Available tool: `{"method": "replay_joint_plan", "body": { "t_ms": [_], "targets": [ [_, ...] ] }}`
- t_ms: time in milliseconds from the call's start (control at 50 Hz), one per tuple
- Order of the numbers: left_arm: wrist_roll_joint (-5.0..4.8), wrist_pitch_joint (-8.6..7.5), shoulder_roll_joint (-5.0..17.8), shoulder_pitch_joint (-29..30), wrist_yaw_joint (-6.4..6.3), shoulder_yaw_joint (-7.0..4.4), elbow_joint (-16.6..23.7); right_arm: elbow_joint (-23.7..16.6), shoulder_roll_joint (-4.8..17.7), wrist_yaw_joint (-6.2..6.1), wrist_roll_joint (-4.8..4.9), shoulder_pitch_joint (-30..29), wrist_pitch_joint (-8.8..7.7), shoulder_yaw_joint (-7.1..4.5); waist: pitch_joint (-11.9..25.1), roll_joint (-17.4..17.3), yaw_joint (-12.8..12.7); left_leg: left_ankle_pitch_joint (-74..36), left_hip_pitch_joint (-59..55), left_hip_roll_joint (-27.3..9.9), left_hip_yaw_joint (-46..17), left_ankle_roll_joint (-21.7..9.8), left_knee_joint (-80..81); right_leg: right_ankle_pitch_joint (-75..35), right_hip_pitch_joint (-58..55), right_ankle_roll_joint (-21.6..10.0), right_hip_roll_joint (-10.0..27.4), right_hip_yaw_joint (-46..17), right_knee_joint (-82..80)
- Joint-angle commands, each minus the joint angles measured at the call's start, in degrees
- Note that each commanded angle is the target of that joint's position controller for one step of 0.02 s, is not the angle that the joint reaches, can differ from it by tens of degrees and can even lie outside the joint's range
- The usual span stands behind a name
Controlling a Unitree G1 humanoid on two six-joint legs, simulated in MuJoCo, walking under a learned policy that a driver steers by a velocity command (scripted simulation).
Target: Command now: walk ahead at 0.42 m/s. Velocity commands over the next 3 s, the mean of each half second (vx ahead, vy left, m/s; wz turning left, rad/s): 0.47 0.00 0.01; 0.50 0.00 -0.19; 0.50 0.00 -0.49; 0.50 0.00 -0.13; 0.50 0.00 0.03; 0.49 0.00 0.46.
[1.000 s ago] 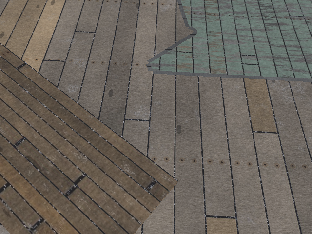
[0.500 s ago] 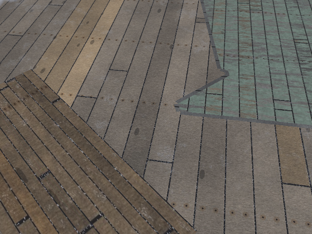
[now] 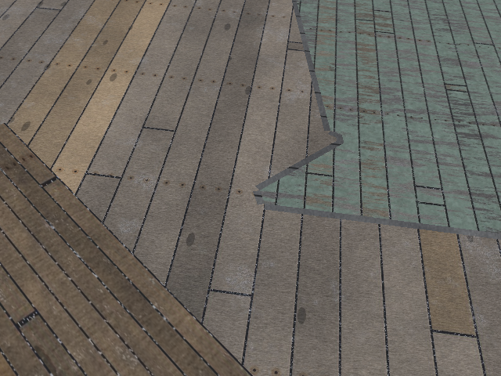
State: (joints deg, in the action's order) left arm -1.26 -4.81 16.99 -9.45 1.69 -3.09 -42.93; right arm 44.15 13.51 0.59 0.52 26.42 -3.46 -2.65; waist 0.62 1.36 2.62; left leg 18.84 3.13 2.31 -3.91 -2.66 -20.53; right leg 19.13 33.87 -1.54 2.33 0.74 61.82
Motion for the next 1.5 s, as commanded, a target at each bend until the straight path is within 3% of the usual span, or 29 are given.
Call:
{"method": "replay_joint_plan", "body": {
  "t_ms": [20, 160, 220, 240, 260, 280, 300, 340, 420, 540, 660, 720, 760, 780, 800, 820, 840, 880, 940, 1060, 1200, 1260, 1300, 1320, 1340, 1360, 1380, 1420, 1500],
  "targets": [
    [0.63, -1.36, -0.26, 10.72, 1.32, 0.89, 6.92, -3.06, 7.56, -1.32, 0.19, -0.33, 0.25, -1.64, -5.28, -5.15, 1.2, -27.57, -3.34, -11.77, -8.18, -8.72, 9.91, -10.32, 10.76, 1.74, 1.41, 1.22, -12.76],
    [-0.19, -1.24, 4.39, 13.2, 1.1, -0.56, 8.65, -0.41, 11.42, -1.63, 0.88, 0.32, -0.58, -2.8, -5.01, -8.31, -0.89, -32.01, -3.37, -14.96, -5.34, -5.88, 9.54, -19.78, -5.46, -0.96, -2.28, 0.29, -31.38],
    [0.24, -0.58, 8.62, -3.59, -0.18, -3.04, 4.58, -0.72, 11.26, -1.88, 0.02, -0.62, 0.43, -2.66, 7.12, -8.26, -9.61, -51.42, 0.3, -11.18, -1.38, -2.42, -13.82, -17.17, -29.67, -5.63, -3.63, 1.75, -30.98],
    [1.0, -0.27, 12.8, -13.6, -0.82, -3.76, 3.04, -2.14, 7.86, -2.05, -1.62, 0.91, 0.46, -1.4, 16.0, 1.2, -11.7, -28.0, 13.55, -6.89, 0.22, -0.74, -33.6, -15.25, -47.38, -9.69, 9.33, -13.89, -29.66],
    [1.43, -0.55, 14.15, -15.21, 0.18, -3.71, 1.58, -1.76, 1.38, -1.41, 0.25, 9.77, -0.48, 0.29, 24.27, 17.99, -6.44, 14.32, 30.94, 2.41, -3.58, 1.66, -50.95, 3.72, -59.54, -18.19, 20.74, -44.14, -40.95],
    [0.41, -0.61, 8.44, -12.33, 0.15, -2.47, 2.01, -1.25, 8.3, -1.08, 1.51, 3.71, -1.23, -1.09, 16.19, 10.37, -8.4, 12.68, 37.36, -1.16, -5.89, 1.15, -56.1, 13.81, -53.27, -15.4, 18.3, -45.06, -46.29],
    [0.13, -0.52, 6.72, -8.14, -0.13, -1.9, 2.23, -3.22, 10.74, -0.85, 2.29, -3.54, -1.64, -1.81, 6.76, 5.8, -7.95, 6.78, 39.81, -3.98, -3.27, 0.61, -55.12, 11.57, -43.79, -13.03, 16.56, -35.33, -47.16],
    [1.75, -0.6, 5.73, -2.82, 0.02, -1.47, 2.68, -3.86, 9.67, -1.23, 0.57, -7.57, -1.9, -1.87, 0.75, -0.2, -4.27, -0.68, 34.67, -8.23, -1.6, 0.67, -49.86, -1.31, -28.52, -12.03, 12.5, -24.84, -49.57],
    [1.44, -1.87, 4.89, -1.31, 0.14, -1.29, 1.26, -3.18, 6.7, -1.55, 0.19, -5.77, 0.0, -1.49, -0.81, 3.29, -0.74, -4.28, 30.22, -10.92, -1.11, 2.12, -43.05, -5.88, -18.7, -13.54, 9.92, -16.61, -55.25],
    [0.44, -1.39, 6.51, -7.23, -0.93, -1.56, -1.42, -6.02, 6.19, -1.06, -0.77, -18.29, -1.07, -0.95, -3.96, -0.32, -5.03, -21.86, 34.2, -9.9, 1.02, 3.64, -22.96, -16.09, -22.38, -11.0, 6.65, -7.49, -56.07],
    [-0.01, 0.4, 9.44, -13.48, -1.12, -2.02, -4.6, -9.85, 5.0, 0.89, 0.58, -28.14, -2.04, -0.11, -4.96, 1.85, -8.37, -21.73, 33.41, -7.25, 2.41, 2.61, -10.97, -16.53, -31.44, -10.19, 10.68, -8.18, -51.85],
    [-0.2, 1.47, 9.57, -13.84, -1.5, -2.15, -5.22, -10.23, 7.44, 1.49, 0.36, -26.97, -2.71, -0.9, -3.45, 2.09, -6.22, -14.14, 28.31, -5.0, 3.06, 0.83, -7.28, -24.13, -35.18, -8.74, 11.47, -10.28, -46.62],
    [0.07, 1.67, 9.02, -11.77, -1.61, -1.7, -4.7, -6.76, 11.73, 0.7, 0.01, -13.21, -3.04, -3.08, 5.08, 2.06, 1.36, -15.44, 6.74, -4.61, 3.47, -2.16, -5.06, -34.5, -29.94, -5.96, 7.26, -7.73, -31.71],
    [1.61, 1.32, 4.88, -10.95, -1.61, -0.11, -2.51, -5.4, 16.5, -0.04, -1.13, -2.15, -2.85, -4.34, 15.48, -4.39, 5.65, -17.25, -11.57, -16.18, -8.02, -6.1, -7.87, -20.69, -18.28, -3.35, 2.94, -4.64, -13.25],
    [0.38, 0.25, -0.42, -18.44, -1.43, 1.31, -1.92, -4.02, 18.79, 0.25, -1.23, -0.35, -2.17, -4.9, 22.24, -20.06, 1.94, -3.95, -27.44, -27.24, -31.69, -13.12, -1.95, 12.77, 2.64, -0.4, -5.11, -3.48, 3.67],
    [-1.04, -0.19, 6.3, -15.27, -1.48, -0.32, -2.97, -4.84, 12.52, 0.18, -1.09, -1.0, -2.01, -3.34, 18.36, -12.99, 4.23, 3.06, -23.75, -25.77, -32.64, -11.22, 1.53, 13.22, 7.96, -0.53, -2.49, -9.42, 10.23],
    [-1.73, -0.3, 8.57, -10.55, -1.49, -1.26, -1.48, -4.9, 10.27, -0.01, -0.83, -4.6, -2.06, -2.5, 10.43, -10.08, 3.76, 1.04, -16.95, -24.1, -23.88, -9.02, 2.77, 7.86, 10.39, -0.77, -0.36, -8.63, 11.05],
    [-0.41, 0.25, 6.72, -7.39, -1.74, -1.4, -0.7, -4.89, 8.18, 0.16, -1.06, -10.76, -2.33, -1.81, 3.18, -6.31, 0.58, -8.13, -4.43, -20.07, -13.59, -8.16, 6.56, 0.12, 7.07, 0.17, 3.32, -7.18, 6.74],
    [-0.81, 2.52, 3.87, -9.11, -1.75, -1.58, -1.56, -3.69, 5.79, 0.21, -1.31, -14.15, -3.42, -1.64, -0.23, -6.23, -2.22, -13.37, 3.44, -16.45, -3.99, -7.2, 11.66, -4.44, 2.11, 0.88, 4.78, -6.77, 5.05],
    [-0.14, 2.92, 1.86, -2.6, -0.72, -1.18, 1.87, -0.88, 9.56, -0.82, -1.45, -13.33, -3.36, -2.95, -3.39, -4.05, -2.03, -22.61, 2.14, -16.76, 7.38, -7.58, 13.64, -17.98, 5.89, 2.04, 5.02, -6.22, -10.56],
    [-0.08, 2.61, 1.42, 9.2, 1.59, -0.6, 7.69, 2.3, 12.6, -1.39, 0.26, -8.45, -1.14, -4.09, -6.88, -3.55, 1.62, -28.72, -7.5, -19.13, 13.69, -5.87, 10.47, -17.48, 6.64, -1.29, 3.13, 0.41, -24.33],
    [-0.07, 2.97, 3.95, 5.57, 1.94, -1.99, 8.36, 2.08, 14.95, -1.85, 1.0, -9.67, 0.21, -4.75, -2.21, -6.69, -2.13, -54.06, -10.35, -19.04, 16.15, -3.67, -0.27, -9.35, -2.59, -4.53, -1.93, 5.16, -25.06],
    [-0.34, 3.41, 9.16, -10.2, 1.03, -5.11, 4.56, 1.4, 14.91, -2.18, 1.26, -11.49, 0.92, -4.47, 6.16, -5.2, -11.14, -56.67, -3.08, -15.8, 18.45, -0.78, -21.78, -11.29, -24.75, -8.41, -6.67, 5.87, -29.87],
    [-0.44, 4.12, 14.53, -16.92, -0.36, -6.71, 3.03, 0.14, 10.7, -2.17, -0.85, -9.69, 0.33, -2.95, 10.96, 4.74, -12.0, -26.08, 13.27, -12.33, 18.18, 1.98, -40.37, -13.63, -41.84, -12.03, 3.16, -10.0, -30.19],
    [-0.31, 3.18, 18.79, -13.15, -0.12, -6.76, 5.08, -3.38, 4.65, -1.57, -1.23, -6.01, -1.63, -0.84, 17.95, 14.8, -5.28, 16.34, 35.69, 0.77, 7.8, 4.91, -58.44, -0.15, -56.31, -24.34, 15.92, -46.16, -40.28],
    [-0.03, 2.32, 13.09, -14.14, 0.34, -5.2, 5.72, -3.89, 10.56, -0.67, 1.04, -12.82, -3.71, -1.88, 18.75, 5.61, -9.82, 14.31, 42.21, -1.89, -2.14, 3.62, -61.43, 3.05, -56.88, -22.1, 16.5, -47.34, -45.69],
    [0.25, 1.57, 10.0, -12.31, 0.35, -4.29, 4.93, -4.77, 11.4, -0.19, 2.56, -15.69, -4.6, -2.03, 10.98, 3.95, -9.15, 8.77, 44.86, -4.62, -1.12, 2.15, -58.49, -0.78, -50.68, -19.28, 15.18, -37.92, -45.74],
    [0.33, 1.1, 5.93, -5.4, 0.24, -2.88, 5.46, -2.98, 10.6, -1.07, -0.28, -15.56, -4.56, -2.21, 4.02, -2.3, -4.25, 0.93, 37.75, -9.36, -0.21, 1.95, -48.3, -15.87, -35.22, -14.92, 10.22, -24.38, -45.64],
    [0.93, 0.22, 6.07, -4.07, -0.56, -2.54, 5.19, -2.15, 8.75, -0.79, -0.78, -13.09, -2.02, -2.04, 2.09, 0.26, -1.52, -4.1, 30.71, -10.56, 0.91, 4.39, -40.65, -27.0, -24.22, -15.22, 7.69, -16.35, -49.88]
  ]
}}
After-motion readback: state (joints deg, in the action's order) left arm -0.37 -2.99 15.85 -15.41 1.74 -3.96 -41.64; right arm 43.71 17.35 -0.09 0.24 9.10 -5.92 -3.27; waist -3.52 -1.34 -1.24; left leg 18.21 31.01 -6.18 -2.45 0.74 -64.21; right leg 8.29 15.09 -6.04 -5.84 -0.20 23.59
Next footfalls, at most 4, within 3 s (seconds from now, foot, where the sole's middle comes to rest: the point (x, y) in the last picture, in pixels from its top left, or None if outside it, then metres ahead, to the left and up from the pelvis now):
0.22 right None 0.30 -0.14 -0.78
0.76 left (200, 351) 0.58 0.11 -0.78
1.30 right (298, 270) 0.82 -0.18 -0.78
1.84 left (267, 180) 1.19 -0.11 -0.78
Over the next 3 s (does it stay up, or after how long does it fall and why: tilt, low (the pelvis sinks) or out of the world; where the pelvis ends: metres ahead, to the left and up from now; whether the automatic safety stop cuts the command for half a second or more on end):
stays up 1.57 -0.37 -0.02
